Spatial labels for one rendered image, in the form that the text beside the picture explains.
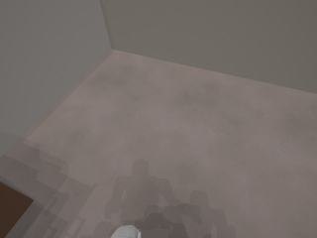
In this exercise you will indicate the robot left thigh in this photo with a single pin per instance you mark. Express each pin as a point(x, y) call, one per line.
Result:
point(127, 231)

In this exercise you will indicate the cabinet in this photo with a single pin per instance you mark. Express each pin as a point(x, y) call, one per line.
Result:
point(13, 205)

